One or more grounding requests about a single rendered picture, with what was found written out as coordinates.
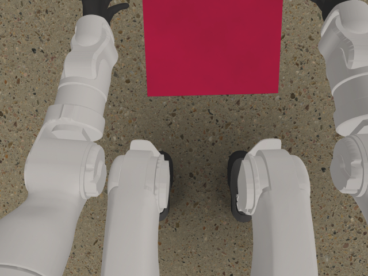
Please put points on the carton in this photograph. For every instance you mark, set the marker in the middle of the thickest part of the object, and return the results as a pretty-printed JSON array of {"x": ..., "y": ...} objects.
[{"x": 212, "y": 47}]

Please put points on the left robot forearm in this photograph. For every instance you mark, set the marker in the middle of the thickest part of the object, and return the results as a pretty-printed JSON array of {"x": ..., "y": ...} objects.
[{"x": 77, "y": 113}]

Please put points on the robot left upper arm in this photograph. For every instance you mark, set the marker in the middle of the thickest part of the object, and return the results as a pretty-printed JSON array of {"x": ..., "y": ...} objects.
[{"x": 36, "y": 238}]

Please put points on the left robot hand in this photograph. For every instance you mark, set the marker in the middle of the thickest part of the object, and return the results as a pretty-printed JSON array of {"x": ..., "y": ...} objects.
[{"x": 100, "y": 8}]

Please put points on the left robot thigh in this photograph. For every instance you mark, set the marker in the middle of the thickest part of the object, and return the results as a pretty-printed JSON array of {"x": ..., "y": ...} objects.
[{"x": 131, "y": 230}]

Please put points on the left robot shin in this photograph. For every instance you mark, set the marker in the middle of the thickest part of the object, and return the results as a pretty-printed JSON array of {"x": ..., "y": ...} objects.
[{"x": 114, "y": 173}]

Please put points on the right robot hand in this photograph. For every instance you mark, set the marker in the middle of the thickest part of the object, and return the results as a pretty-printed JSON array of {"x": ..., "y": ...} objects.
[{"x": 326, "y": 6}]

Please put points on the robot right upper arm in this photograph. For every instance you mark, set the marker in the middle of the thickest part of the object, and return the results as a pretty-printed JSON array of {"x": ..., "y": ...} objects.
[{"x": 349, "y": 169}]

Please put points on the right robot forearm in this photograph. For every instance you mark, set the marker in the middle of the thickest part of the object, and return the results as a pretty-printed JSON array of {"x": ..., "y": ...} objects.
[{"x": 344, "y": 46}]

